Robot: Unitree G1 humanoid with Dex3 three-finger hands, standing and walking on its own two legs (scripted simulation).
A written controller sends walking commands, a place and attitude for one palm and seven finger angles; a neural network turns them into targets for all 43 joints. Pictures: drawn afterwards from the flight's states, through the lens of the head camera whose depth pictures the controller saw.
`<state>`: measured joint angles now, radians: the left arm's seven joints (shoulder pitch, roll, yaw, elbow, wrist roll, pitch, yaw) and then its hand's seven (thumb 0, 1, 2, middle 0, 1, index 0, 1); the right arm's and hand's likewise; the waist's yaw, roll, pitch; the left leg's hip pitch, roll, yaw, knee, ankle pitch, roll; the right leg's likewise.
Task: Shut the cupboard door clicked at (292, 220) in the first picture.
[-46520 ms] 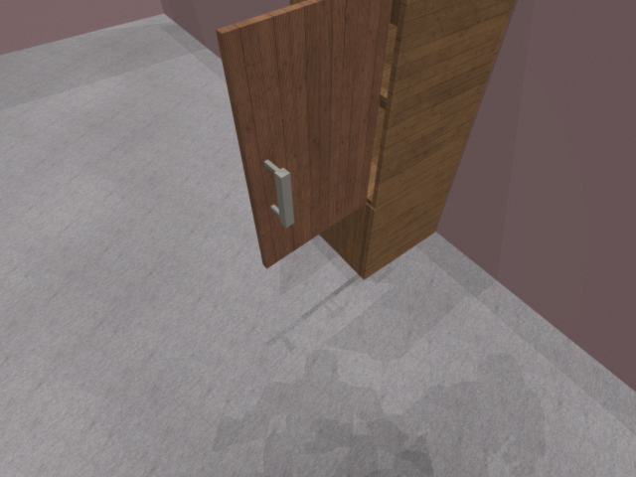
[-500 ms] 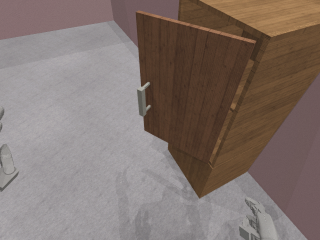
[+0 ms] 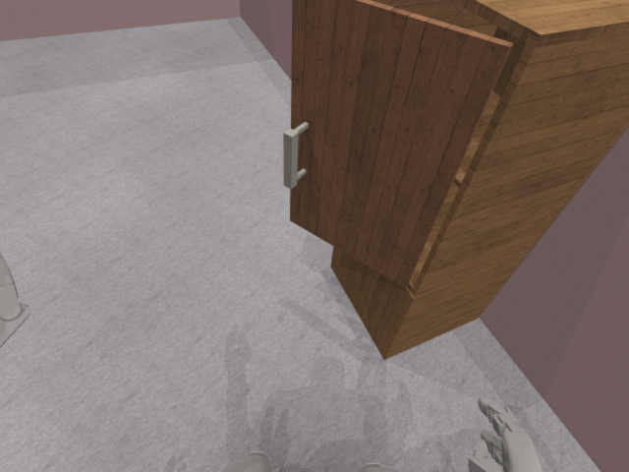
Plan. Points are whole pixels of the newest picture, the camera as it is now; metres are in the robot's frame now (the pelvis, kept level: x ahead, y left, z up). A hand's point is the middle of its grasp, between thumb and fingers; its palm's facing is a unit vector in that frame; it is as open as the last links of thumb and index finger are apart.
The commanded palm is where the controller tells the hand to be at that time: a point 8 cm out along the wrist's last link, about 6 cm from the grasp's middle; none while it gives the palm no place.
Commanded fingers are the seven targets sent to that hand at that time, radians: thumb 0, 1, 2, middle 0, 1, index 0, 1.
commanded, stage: step back with the hand held close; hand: left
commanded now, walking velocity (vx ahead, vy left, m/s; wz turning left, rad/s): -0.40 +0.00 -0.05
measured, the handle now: (296, 155) +0.75 +0.07 -0.06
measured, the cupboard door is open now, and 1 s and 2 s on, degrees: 30 30 30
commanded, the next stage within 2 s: stop stepping back and stand still in 0.48 s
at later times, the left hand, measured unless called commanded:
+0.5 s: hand out of the picture +0.05 +0.29 +0.22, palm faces +0.58 -0.70 -0.41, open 7.4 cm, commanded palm -0.03 +0.32 +0.20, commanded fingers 0.00 0.90 0.90 -0.20 -0.30 -0.20 -0.30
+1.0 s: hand out of the picture -0.07 +0.31 +0.23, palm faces +0.30 -0.83 -0.47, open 7.4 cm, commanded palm -0.13 +0.35 +0.20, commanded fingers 0.00 0.90 0.90 -0.20 -0.30 -0.20 -0.30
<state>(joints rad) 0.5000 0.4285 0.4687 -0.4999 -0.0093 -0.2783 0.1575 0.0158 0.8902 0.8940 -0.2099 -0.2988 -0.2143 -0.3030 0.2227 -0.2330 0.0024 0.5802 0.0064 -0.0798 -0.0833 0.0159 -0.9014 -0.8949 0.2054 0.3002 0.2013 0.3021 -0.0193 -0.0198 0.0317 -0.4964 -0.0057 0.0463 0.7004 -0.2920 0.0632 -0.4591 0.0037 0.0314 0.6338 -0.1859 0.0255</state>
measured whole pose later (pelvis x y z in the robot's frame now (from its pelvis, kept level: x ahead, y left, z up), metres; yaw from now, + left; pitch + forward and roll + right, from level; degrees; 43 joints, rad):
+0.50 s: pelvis -0.12 +0.00 -0.01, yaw +9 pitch -1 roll -6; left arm 0.40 0.53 0.51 -0.55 -0.08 -0.26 0.15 0.02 0.89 0.89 -0.21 -0.30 -0.22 -0.30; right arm 0.17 -0.15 -0.04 0.63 0.02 -0.12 -0.06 0.01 -0.90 -0.90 0.20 0.30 0.20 0.30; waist -0.03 0.03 0.01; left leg -0.63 0.16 0.23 0.57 -0.06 0.06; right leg -0.34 0.06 -0.06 0.91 -0.60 -0.04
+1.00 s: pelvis -0.29 +0.07 +0.04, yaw -4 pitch -1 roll -5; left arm 0.59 0.54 0.44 -0.63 -0.06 -0.13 0.15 0.02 0.89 0.89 -0.21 -0.30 -0.21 -0.30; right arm 0.27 -0.15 0.00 0.58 -0.01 -0.05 -0.05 0.01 -0.90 -0.89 0.21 0.30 0.20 0.30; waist -0.03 -0.01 -0.04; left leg -0.36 0.14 0.19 0.32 -0.27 -0.07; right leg -0.16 0.10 -0.21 0.64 -0.51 -0.06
